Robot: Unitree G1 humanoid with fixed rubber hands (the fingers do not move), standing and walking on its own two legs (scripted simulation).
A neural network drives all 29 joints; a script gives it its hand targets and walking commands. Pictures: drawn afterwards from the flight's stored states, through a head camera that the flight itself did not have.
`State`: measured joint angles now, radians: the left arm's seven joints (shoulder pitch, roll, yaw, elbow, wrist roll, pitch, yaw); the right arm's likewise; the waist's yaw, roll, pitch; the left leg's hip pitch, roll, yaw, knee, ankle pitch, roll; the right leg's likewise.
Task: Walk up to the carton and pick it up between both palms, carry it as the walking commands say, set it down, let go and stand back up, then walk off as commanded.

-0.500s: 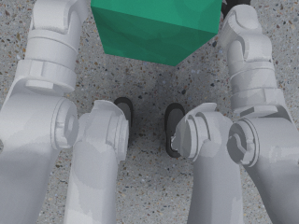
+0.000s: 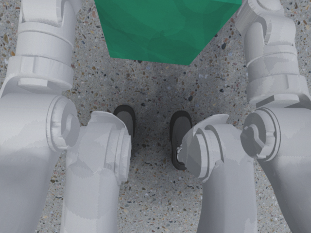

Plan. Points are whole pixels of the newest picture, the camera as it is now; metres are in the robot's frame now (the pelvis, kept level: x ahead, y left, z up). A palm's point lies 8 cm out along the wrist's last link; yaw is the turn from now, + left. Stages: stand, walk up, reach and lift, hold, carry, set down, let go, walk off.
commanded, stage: set down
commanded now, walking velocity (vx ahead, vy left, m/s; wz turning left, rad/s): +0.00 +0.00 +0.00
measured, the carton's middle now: out of the picture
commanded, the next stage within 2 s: none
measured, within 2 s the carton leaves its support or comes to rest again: rests again in 1.84 s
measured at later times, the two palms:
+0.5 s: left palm out of the picture +0.58 +0.17 -0.15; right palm out of the picture +0.57 -0.14 -0.16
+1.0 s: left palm out of the picture +0.59 +0.17 -0.15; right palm out of the picture +0.57 -0.14 -0.16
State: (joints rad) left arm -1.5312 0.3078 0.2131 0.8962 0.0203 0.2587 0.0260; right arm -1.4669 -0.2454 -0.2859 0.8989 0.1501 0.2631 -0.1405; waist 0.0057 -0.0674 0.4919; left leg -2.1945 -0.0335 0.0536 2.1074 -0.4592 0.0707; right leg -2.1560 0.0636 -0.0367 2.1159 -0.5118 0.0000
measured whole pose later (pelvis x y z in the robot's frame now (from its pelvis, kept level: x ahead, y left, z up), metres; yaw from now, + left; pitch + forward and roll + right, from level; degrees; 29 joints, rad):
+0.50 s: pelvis +0.02 +0.00 +0.00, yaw -1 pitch +38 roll -2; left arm -1.49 0.30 0.32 0.90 0.10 0.26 -0.05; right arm -1.44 -0.17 -0.38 0.90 0.07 0.21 -0.11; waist 0.01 -0.04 0.36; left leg -2.28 -0.02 0.05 2.12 -0.50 0.07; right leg -2.25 0.08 -0.04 2.12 -0.53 0.00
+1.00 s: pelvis +0.02 +0.00 +0.00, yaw -1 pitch +38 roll -2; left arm -1.49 0.29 0.36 0.90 0.14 0.24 -0.08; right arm -1.44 -0.17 -0.41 0.90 0.03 0.19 -0.08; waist 0.01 -0.04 0.35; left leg -2.28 -0.02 0.05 2.12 -0.51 0.07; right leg -2.26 0.08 -0.04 2.12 -0.54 0.00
